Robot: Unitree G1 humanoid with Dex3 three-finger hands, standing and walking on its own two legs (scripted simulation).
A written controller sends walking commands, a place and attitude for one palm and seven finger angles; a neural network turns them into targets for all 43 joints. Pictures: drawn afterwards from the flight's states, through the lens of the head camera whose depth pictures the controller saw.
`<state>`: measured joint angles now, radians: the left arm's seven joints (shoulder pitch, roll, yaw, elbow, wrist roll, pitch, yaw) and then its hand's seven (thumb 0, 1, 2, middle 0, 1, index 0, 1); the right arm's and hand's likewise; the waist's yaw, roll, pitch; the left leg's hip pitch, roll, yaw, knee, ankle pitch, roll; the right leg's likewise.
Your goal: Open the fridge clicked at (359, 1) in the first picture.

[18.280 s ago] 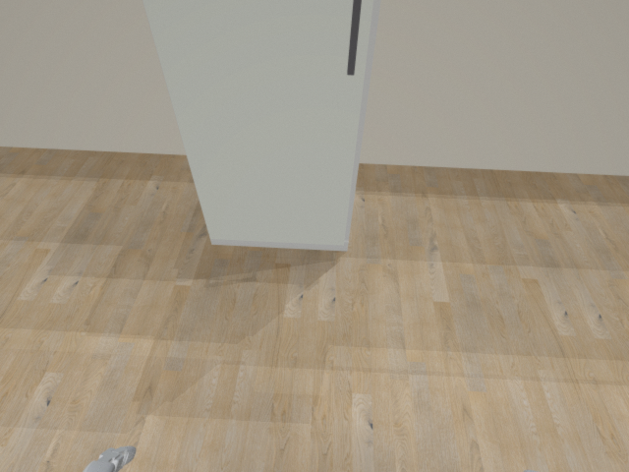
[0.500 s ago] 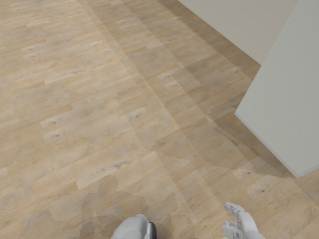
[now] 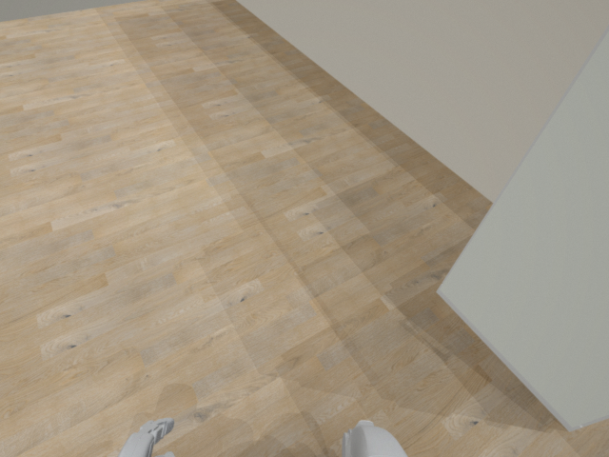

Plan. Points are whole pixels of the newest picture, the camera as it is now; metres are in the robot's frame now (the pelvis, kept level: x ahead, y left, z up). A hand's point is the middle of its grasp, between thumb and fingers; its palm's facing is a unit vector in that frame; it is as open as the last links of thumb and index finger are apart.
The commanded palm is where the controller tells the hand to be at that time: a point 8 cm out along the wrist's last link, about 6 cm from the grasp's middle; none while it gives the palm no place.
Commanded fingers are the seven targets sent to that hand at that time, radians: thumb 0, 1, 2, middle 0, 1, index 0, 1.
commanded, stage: turn to face it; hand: right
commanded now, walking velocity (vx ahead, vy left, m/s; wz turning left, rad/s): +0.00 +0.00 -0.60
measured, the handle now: out of the picture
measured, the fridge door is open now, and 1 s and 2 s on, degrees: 0 0 0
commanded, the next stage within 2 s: take the last steps up to it in 1.76 s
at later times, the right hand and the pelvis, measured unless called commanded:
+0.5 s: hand (454, 454) +0.16 -0.24 -0.17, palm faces +0.25 +0.95 -0.19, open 7.4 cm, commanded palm none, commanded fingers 0.00 -0.90 -0.90 0.20 0.30 0.20 0.30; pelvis +0.11 -0.03 +0.00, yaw -13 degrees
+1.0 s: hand out of the picture +0.09 -0.17 -0.14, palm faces +0.51 +0.81 -0.28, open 7.4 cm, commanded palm none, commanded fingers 0.00 -0.90 -0.90 0.20 0.30 0.20 0.30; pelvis +0.12 +0.03 +0.01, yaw -32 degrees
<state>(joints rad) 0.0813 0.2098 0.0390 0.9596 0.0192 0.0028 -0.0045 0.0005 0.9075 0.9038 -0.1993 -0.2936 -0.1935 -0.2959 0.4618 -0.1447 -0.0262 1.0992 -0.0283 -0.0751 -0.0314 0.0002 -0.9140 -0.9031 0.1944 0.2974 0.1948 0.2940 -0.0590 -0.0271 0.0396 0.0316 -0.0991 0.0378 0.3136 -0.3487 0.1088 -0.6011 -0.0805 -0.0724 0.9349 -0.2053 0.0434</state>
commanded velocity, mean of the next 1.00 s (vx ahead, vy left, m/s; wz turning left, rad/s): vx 0.00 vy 0.00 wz -0.60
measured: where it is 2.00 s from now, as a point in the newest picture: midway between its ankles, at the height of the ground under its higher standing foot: outside the picture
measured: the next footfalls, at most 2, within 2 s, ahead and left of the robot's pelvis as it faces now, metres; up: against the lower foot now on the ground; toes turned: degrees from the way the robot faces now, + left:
right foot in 0.12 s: +0.18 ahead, -0.09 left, +0.00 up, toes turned -8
left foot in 0.78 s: +0.17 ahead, +0.12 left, +0.00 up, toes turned -25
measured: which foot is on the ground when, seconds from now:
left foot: down 0.00-0.12, up 0.14-0.76, down 0.78-1.00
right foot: up 0.00-0.10, down 0.12-0.76, up 0.78-1.00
